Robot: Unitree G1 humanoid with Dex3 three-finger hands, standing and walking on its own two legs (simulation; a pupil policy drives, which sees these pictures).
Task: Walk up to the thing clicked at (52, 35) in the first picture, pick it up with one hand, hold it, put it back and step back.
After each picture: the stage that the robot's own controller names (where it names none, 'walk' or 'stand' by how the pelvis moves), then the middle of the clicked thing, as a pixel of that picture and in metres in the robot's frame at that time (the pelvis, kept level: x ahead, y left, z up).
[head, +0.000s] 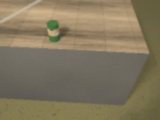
stand; (53, 31) +0.79 +0.17 -0.07
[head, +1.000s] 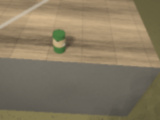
walk; (59, 41) +0.68 +0.11 -0.06
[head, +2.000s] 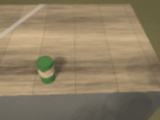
stand; (46, 70) +0.47 +0.18 -0.05
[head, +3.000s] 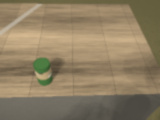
stand; (43, 72) +0.46 +0.18 -0.06
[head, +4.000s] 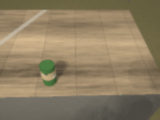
stand; (48, 73) +0.49 +0.16 -0.07
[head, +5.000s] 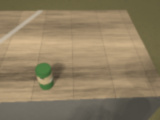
stand; (45, 76) +0.46 +0.17 -0.07
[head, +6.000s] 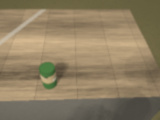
stand; (48, 76) +0.46 +0.16 -0.08
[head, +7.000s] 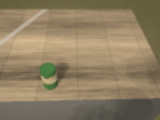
stand; (49, 76) +0.46 +0.15 -0.08
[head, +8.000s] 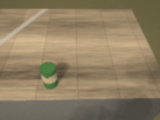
stand; (49, 76) +0.46 +0.15 -0.08
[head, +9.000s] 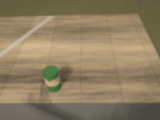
rise first; (52, 79) +0.46 +0.17 -0.07
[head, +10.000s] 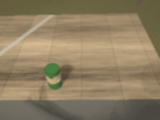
go down; (53, 76) +0.47 +0.16 -0.07
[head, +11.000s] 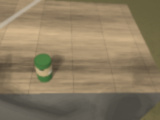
go down; (43, 68) +0.48 +0.15 -0.05
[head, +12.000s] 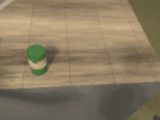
go down; (37, 60) +0.48 +0.15 -0.02
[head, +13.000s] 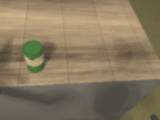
close in; (34, 57) +0.47 +0.15 -0.01
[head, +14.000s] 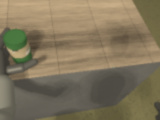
close; (19, 48) +0.48 +0.17 +0.02
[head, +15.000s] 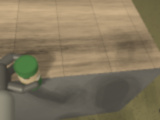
lift; (29, 73) +0.39 +0.15 +0.02
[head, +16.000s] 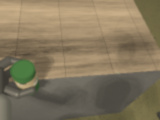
lift; (26, 78) +0.37 +0.16 +0.01
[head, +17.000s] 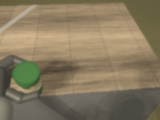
lift; (29, 81) +0.32 +0.16 +0.12
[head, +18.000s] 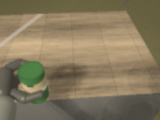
hold; (35, 83) +0.31 +0.15 +0.13
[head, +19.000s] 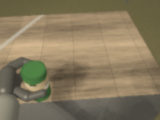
hold; (37, 82) +0.32 +0.14 +0.12
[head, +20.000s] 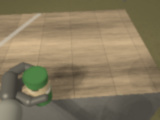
hold; (38, 86) +0.31 +0.14 +0.10
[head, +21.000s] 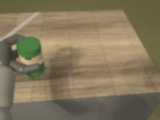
crouch; (32, 58) +0.39 +0.16 +0.14
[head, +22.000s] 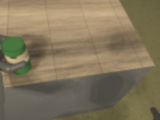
lower; (17, 56) +0.45 +0.17 +0.03
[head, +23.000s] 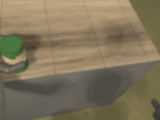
lower; (15, 55) +0.45 +0.17 +0.02
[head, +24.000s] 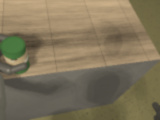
lower; (16, 56) +0.45 +0.17 +0.02
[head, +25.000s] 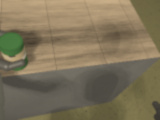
lower; (14, 53) +0.45 +0.17 +0.03
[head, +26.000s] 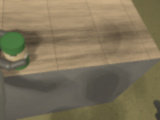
rest; (16, 52) +0.45 +0.17 +0.03
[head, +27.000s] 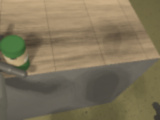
withdraw; (16, 55) +0.45 +0.16 +0.03
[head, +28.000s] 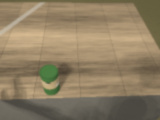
sink last; (50, 80) +0.41 +0.14 -0.02
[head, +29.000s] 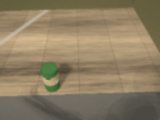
stand; (50, 77) +0.44 +0.16 -0.02
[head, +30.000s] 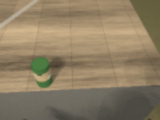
stand; (42, 73) +0.44 +0.16 -0.01
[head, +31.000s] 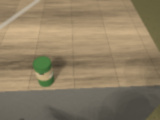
stand; (44, 72) +0.44 +0.16 -0.01
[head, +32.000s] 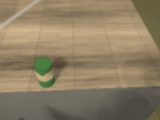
stand; (45, 73) +0.43 +0.16 -0.01
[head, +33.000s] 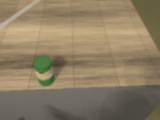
stand; (44, 71) +0.44 +0.16 -0.01
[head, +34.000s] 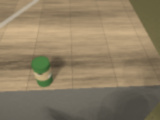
stand; (42, 72) +0.44 +0.16 -0.01
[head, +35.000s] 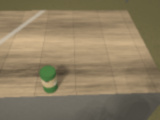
stand; (49, 79) +0.45 +0.16 -0.07
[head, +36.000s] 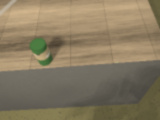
walk; (41, 52) +0.51 +0.21 -0.06
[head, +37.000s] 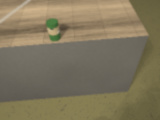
walk; (53, 30) +0.76 +0.22 -0.06
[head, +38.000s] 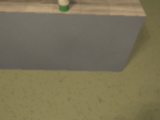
stand; (63, 1) +0.99 +0.14 -0.05
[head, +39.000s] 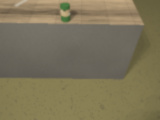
stand; (65, 12) +1.00 +0.13 -0.07
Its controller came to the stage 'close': yes
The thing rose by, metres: 0.21
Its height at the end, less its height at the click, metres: +0.00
